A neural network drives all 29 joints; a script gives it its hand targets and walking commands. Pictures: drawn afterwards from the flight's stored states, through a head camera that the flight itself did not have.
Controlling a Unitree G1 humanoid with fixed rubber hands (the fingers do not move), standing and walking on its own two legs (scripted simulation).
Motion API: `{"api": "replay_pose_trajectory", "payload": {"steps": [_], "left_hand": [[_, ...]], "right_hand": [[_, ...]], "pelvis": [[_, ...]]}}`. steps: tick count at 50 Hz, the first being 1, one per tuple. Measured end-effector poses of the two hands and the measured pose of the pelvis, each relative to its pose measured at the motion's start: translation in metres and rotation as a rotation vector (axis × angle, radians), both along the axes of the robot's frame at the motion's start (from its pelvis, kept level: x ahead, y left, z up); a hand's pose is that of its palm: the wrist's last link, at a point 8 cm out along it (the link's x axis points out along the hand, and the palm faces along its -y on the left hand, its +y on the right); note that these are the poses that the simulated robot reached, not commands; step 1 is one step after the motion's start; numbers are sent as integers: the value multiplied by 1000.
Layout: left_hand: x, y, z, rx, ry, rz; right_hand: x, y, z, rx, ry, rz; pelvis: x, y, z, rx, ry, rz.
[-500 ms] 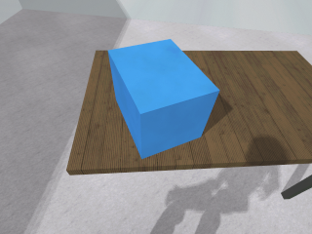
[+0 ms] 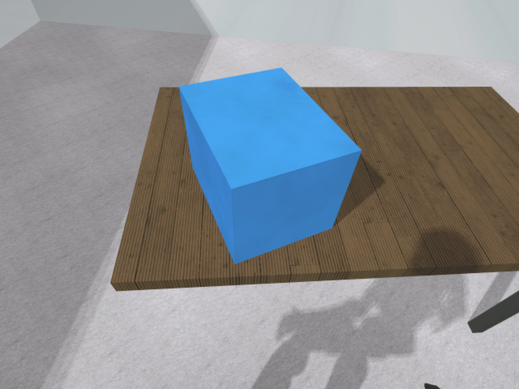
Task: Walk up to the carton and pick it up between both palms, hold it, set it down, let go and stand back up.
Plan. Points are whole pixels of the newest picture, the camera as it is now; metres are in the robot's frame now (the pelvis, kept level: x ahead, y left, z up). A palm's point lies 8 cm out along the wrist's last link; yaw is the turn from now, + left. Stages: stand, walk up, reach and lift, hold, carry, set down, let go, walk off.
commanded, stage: walk up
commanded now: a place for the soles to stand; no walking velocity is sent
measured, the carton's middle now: (259, 160) +0.58 +0.00 +0.00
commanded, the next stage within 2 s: reach and lift in 0.16 s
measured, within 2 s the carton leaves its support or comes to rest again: neither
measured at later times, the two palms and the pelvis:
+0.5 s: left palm (93, 345) +0.22 +0.25 -0.04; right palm (432, 342) +0.22 -0.28 -0.06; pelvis +0.02 -0.01 +0.01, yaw +0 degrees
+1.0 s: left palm (119, 332) +0.23 +0.21 -0.03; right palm (453, 340) +0.22 -0.31 -0.05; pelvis +0.07 -0.02 +0.02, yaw +0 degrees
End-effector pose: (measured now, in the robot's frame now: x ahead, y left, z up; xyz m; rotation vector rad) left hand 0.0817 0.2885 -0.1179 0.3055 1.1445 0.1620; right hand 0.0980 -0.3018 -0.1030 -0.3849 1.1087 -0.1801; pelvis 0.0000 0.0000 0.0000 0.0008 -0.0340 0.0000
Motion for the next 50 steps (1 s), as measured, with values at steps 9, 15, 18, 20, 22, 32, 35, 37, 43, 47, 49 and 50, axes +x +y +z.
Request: {"api": "replay_pose_trajectory", "payload": {"steps": [9,15,18,20,22,32,35,37,43,47,49,50], "left_hand": [[-3,-1,1,0,3,2],[28,-7,14,41,40,39],[67,-17,32,33,-46,19],[93,-26,46,23,-121,0],[115,-32,60,17,-185,-15],[127,-37,65,88,-103,-48],[117,-41,61,87,-78,-51],[117,-46,62,81,-98,-58],[141,-67,74,37,-264,-80],[152,-74,83,19,-344,-71],[152,-74,86,20,-367,-63],[151,-74,87,21,-375,-58]], "right_hand": [[-8,-2,-1,2,13,-6],[20,6,2,75,-9,71],[57,13,13,95,-91,111],[83,17,24,100,-157,137],[104,19,34,108,-210,149],[114,-7,30,158,-152,92],[103,-16,28,150,-128,100],[99,-18,28,153,-139,105],[104,-14,38,168,-240,125],[117,-9,49,176,-321,123],[122,-9,54,181,-350,120],[123,-9,56,183,-361,121]], "pelvis": [[-3,-2,1,2,-1,0],[-4,-3,3,4,8,0],[-1,-3,6,4,20,0],[3,-3,7,5,30,0],[10,-4,8,7,43,-1],[49,-16,14,23,123,-2],[58,-21,16,29,140,-2],[63,-23,17,32,146,-2],[70,-23,18,31,154,-3],[69,-19,18,27,152,-4],[67,-17,18,25,149,-5],[65,-16,18,24,148,-5]]}}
